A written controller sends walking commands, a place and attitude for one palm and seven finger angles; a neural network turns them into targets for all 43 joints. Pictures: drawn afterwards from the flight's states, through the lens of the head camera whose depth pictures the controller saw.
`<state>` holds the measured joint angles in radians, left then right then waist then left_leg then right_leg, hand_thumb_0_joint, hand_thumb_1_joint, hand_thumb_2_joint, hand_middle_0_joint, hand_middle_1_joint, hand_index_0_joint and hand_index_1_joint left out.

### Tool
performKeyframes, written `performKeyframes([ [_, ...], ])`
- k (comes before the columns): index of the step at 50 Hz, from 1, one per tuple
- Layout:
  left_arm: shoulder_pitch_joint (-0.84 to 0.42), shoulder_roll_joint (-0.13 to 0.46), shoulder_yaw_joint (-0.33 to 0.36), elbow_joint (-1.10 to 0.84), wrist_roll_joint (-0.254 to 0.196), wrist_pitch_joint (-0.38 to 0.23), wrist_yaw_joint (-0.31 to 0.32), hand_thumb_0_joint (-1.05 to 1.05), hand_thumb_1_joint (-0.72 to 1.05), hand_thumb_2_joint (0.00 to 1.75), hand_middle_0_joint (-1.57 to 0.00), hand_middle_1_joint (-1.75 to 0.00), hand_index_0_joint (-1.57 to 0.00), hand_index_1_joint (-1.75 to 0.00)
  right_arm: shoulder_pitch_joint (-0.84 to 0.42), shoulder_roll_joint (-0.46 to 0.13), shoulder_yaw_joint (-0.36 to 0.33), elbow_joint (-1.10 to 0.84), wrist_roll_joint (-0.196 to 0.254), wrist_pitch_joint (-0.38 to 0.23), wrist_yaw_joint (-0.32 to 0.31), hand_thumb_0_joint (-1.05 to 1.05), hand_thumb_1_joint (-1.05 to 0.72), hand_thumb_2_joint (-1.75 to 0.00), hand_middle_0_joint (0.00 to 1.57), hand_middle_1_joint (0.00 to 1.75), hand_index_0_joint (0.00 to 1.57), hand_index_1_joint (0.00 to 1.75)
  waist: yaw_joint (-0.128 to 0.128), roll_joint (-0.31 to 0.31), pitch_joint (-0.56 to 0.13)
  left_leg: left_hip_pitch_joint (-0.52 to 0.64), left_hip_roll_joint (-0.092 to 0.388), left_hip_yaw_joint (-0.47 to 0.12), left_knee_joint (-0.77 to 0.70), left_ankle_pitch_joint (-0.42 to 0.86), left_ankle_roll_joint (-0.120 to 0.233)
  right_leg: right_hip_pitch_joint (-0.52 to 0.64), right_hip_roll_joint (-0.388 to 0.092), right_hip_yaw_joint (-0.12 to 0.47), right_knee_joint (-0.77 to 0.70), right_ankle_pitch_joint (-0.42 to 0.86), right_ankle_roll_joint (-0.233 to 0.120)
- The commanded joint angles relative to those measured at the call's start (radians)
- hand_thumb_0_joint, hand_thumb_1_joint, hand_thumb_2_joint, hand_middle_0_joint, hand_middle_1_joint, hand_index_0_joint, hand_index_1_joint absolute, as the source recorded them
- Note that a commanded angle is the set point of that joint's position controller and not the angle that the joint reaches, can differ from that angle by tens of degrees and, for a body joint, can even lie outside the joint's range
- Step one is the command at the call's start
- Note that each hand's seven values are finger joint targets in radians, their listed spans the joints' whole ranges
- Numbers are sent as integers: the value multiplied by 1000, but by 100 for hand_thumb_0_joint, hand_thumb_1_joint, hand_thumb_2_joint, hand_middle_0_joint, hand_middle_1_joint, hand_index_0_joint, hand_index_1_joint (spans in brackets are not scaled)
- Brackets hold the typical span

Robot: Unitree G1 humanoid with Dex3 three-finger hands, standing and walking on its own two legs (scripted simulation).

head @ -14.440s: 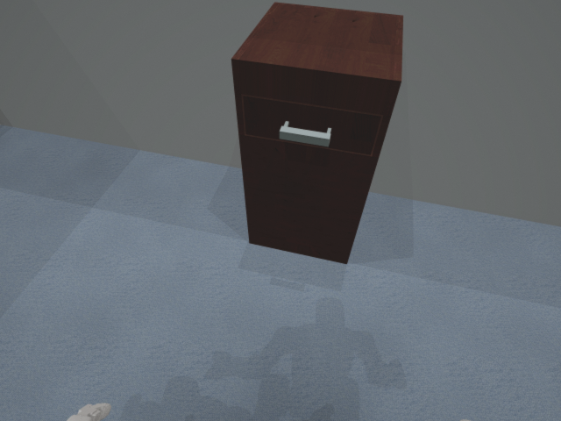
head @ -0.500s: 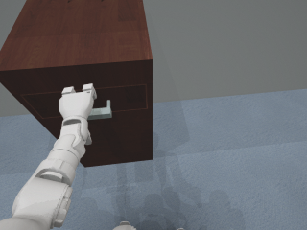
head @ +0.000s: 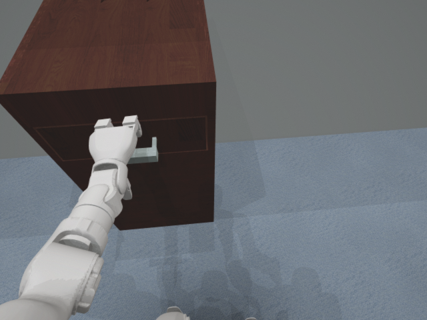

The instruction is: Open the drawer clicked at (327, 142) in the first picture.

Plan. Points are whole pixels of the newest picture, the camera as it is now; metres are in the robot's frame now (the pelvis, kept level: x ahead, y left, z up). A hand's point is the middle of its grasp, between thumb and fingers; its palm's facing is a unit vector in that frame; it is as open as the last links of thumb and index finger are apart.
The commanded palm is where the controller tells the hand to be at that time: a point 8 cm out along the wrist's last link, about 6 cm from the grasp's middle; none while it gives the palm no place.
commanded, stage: re-aim the fingers above the handle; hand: left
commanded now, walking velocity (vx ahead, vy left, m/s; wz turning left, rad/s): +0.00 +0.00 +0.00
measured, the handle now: (128, 149) +0.52 +0.20 -0.06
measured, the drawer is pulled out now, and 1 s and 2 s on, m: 0.00 0.00 0.00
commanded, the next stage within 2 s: lower the fingers behind the handle in 0.10 s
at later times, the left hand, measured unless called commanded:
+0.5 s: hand (128, 162) +0.45 +0.18 -0.02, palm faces -0.04 -0.05 -1.00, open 13.8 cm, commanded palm +0.43 +0.18 +0.03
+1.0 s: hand (125, 170) +0.45 +0.19 -0.06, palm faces -0.08 -0.04 -1.00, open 13.8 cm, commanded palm +0.44 +0.19 +0.00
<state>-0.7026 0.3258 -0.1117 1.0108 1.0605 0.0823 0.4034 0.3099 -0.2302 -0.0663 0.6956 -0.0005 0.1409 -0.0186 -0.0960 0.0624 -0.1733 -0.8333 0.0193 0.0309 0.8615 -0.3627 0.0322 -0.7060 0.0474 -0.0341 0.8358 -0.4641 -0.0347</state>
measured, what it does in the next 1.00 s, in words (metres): stands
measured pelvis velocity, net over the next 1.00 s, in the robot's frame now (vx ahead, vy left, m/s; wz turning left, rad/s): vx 0.00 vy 0.00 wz -0.02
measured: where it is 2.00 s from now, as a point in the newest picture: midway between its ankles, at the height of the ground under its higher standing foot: outside the picture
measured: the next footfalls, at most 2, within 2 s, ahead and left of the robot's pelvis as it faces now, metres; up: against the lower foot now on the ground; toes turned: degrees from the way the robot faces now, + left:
none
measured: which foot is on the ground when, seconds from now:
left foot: down 0.00-1.00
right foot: down 0.00-1.00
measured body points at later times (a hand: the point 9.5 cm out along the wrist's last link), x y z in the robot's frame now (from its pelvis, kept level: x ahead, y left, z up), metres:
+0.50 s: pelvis +0.00 +0.00 -0.01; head +0.09 -0.01 +0.43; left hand +0.45 +0.18 +0.03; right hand +0.03 -0.27 -0.14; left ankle +0.02 +0.10 -0.69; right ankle -0.05 -0.10 -0.69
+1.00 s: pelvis +0.00 +0.00 -0.03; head +0.11 +0.01 +0.41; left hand +0.45 +0.19 -0.01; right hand +0.01 -0.27 -0.16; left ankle +0.02 +0.10 -0.69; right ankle -0.05 -0.10 -0.69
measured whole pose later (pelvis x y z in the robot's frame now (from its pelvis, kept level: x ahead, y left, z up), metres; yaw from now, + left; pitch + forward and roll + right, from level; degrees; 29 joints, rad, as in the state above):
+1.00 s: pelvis +0.00 +0.00 -0.03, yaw -1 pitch +25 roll -3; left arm -0.72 0.37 -0.05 1.07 1.10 0.05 0.47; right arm 0.32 -0.22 -0.07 0.72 -0.03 0.10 -0.01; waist -0.12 0.06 -0.20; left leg -1.04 0.04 0.02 1.03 -0.42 0.03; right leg -0.91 0.06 -0.04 0.99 -0.52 -0.03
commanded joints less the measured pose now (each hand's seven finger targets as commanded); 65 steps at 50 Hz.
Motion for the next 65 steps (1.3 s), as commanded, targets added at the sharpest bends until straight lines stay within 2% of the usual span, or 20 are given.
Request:
performKeyframes([
  [1,-428,211,72,-216,21,-30,46,0,-50,30,-30,-120,-30,-120,111,-143,-50,-61,-4,-23,-18,0,-90,-90,20,30,20,30,-18,-11,-407,385,-31,-16,-26,363,21,52,26,26,-95,431,3],
  [5,-358,222,97,-188,29,-14,63,0,-50,30,-30,-120,-30,-120,114,-143,-51,-67,-6,-20,-11,0,-90,-90,20,30,20,30,2,-8,-397,366,-31,-11,-24,389,17,66,30,20,-86,457,0],
  [8,-388,195,74,-180,20,5,63,0,-50,30,-30,-120,-30,-120,110,-144,-52,-62,-5,-20,-8,0,-90,-90,20,30,20,30,-17,-30,-374,367,-28,-11,-28,376,18,58,31,19,-97,444,2],
  [10,-390,185,61,-208,14,3,57,0,-50,30,-30,-120,-30,-120,115,-145,-55,-65,-5,-21,-8,0,-90,-90,20,30,20,30,-14,-16,-410,392,-29,-11,-33,381,18,69,31,20,-98,451,2],
  [13,-398,184,61,-173,11,-4,47,0,-50,30,-30,-120,-30,-120,118,-145,-54,-49,-5,-24,-11,0,-90,-90,20,30,20,30,-31,-51,-354,359,-27,-13,-27,359,22,49,29,23,-104,437,4],
  [18,-401,159,51,-203,26,-43,57,0,-50,30,-30,-120,-30,-120,118,-139,-59,-44,-12,-33,-10,0,-90,-90,20,30,20,30,-24,6,-383,371,-24,-21,-1,380,17,-4,28,21,-71,427,-2],
  [21,-371,209,97,-168,42,-40,87,0,-50,30,-30,-120,-30,-120,121,-141,-58,-43,-12,-32,-9,0,-90,-90,20,30,20,30,-16,-19,-392,329,-25,-19,19,365,18,-11,30,24,-55,424,1],
  [27,-416,183,74,-144,45,8,119,0,-50,30,-30,-120,-30,-120,121,-140,-58,-41,-16,-38,-1,0,-90,-90,20,30,20,30,-34,-18,-405,305,-25,-16,40,345,18,-31,32,23,-41,414,4],
  [30,-433,245,110,-136,37,15,106,0,-50,30,-30,-120,-30,-120,128,-146,-53,-37,-17,-42,-10,0,-90,-90,20,30,20,30,-37,-27,-436,283,-26,-13,53,339,22,-7,28,32,-32,441,10],
  [33,-440,199,78,-166,36,-6,89,0,-50,30,-30,-120,-30,-120,132,-139,-54,-36,-22,-47,-12,0,-90,-90,20,30,20,30,-40,6,-474,319,-23,-22,66,386,19,-25,30,26,-13,465,6],
  [35,-384,192,79,-142,37,-15,84,0,-50,30,-30,-120,-30,-120,133,-138,-52,-38,-21,-49,-12,0,-90,-90,20,30,20,30,-31,18,-444,305,-22,-20,74,380,17,-48,33,23,-9,450,5],
  [37,-393,193,73,-117,38,-18,84,0,-50,30,-30,-120,-30,-120,138,-139,-50,-33,-21,-51,-12,0,-90,-90,20,30,20,30,-45,-26,-411,259,-22,-20,82,347,21,-55,32,26,-9,439,9],
  [40,-370,235,113,-132,39,-35,86,0,-50,30,-30,-120,-30,-120,141,-141,-53,-35,-25,-54,-12,0,-90,-90,20,30,20,30,-28,-12,-459,254,-23,-17,98,357,21,-45,31,30,8,458,8],
  [47,-403,220,97,-115,50,-35,113,0,-50,30,-30,-120,-30,-120,146,-143,-52,-25,-27,-58,-8,0,-90,-90,20,30,20,30,-46,11,-433,231,-16,-30,121,332,17,-130,36,19,32,388,5],
  [49,-446,224,98,-149,52,-41,120,0,-50,30,-30,-120,-30,-120,149,-145,-55,-22,-30,-61,-7,0,-90,-90,20,30,20,30,-48,57,-487,270,-12,-37,132,358,14,-158,37,17,49,383,3],
  [51,-419,226,113,-154,52,-43,125,0,-50,30,-30,-120,-30,-120,151,-143,-58,-21,-34,-61,-5,0,-90,-90,20,30,20,30,-36,56,-506,284,-10,-38,141,385,12,-155,40,13,59,401,1],
  [55,-402,201,96,-113,53,-31,131,0,-50,30,-30,-120,-30,-120,152,-145,-56,-13,-37,-59,-1,0,-90,-90,20,30,20,30,-50,25,-476,246,-8,-42,154,367,13,-181,42,7,70,384,3],
  [58,-421,246,124,-105,54,-24,136,0,-50,30,-30,-120,-30,-120,149,-153,-51,-11,-40,-56,0,0,-90,-90,20,30,20,30,-44,32,-483,228,-7,-48,159,351,10,-189,40,8,82,362,0],
  [61,-426,208,101,-128,61,-27,142,0,-50,30,-30,-120,-30,-120,152,-148,-55,-15,-41,-59,3,0,-90,-90,20,30,20,30,-43,67,-508,270,-1,-56,165,371,6,-227,43,-1,94,344,-2],
  [65,-413,144,63,-93,54,-14,144,0,-50,30,-30,-120,-30,-120,155,-146,-57,-11,-45,-57,9,0,-90,-90,20,30,20,30,-56,49,-478,278,6,-70,169,365,2,-273,46,-13,99,303,-4],
])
